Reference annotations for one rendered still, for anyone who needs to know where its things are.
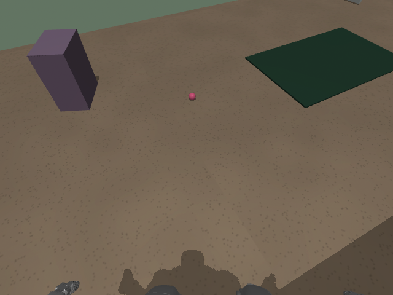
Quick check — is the left robot hand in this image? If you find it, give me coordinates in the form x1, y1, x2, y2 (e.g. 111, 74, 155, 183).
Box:
48, 281, 80, 295

